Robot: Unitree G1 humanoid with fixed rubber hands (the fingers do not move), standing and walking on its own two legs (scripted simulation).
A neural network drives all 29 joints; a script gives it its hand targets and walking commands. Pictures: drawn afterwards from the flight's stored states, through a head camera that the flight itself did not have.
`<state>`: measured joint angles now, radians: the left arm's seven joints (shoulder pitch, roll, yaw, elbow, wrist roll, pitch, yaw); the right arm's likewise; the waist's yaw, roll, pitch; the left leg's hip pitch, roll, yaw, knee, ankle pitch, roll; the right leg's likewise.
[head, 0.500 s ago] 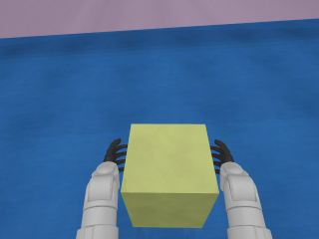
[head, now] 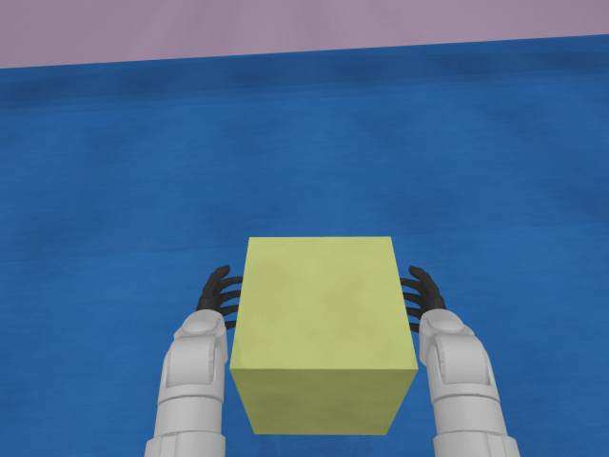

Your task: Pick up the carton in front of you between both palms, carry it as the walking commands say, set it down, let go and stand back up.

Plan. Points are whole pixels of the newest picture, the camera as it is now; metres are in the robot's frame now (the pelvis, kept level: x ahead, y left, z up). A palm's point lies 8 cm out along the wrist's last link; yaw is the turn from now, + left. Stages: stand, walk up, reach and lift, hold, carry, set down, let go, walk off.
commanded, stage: carry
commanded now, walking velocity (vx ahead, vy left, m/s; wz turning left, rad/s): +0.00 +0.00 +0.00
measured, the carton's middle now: (319, 339) +0.31 +0.00 -0.04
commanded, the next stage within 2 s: hold in 0.38 s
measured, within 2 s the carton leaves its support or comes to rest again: neither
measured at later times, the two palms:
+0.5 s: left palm (202, 323) +0.29 +0.16 +0.05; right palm (425, 323) +0.29 -0.14 +0.04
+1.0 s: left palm (195, 339) +0.26 +0.16 +0.06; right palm (420, 313) +0.30 -0.13 +0.05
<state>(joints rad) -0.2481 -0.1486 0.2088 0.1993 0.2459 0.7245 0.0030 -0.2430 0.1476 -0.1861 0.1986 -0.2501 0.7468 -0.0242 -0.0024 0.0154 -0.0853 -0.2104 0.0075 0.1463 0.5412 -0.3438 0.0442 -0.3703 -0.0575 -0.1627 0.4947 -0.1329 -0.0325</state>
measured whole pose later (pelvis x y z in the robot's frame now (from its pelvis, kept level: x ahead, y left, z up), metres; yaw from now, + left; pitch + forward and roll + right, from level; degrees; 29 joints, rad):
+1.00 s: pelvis -0.01 -0.02 +0.01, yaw +8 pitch -9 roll +0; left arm -0.31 -0.16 0.26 0.32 0.27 0.65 -0.02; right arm -0.28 0.16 -0.23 0.23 -0.29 0.74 -0.03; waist 0.00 0.05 0.07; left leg -0.03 -0.01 0.00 0.46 -0.28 0.02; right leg -0.13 0.00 -0.08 0.40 -0.11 -0.03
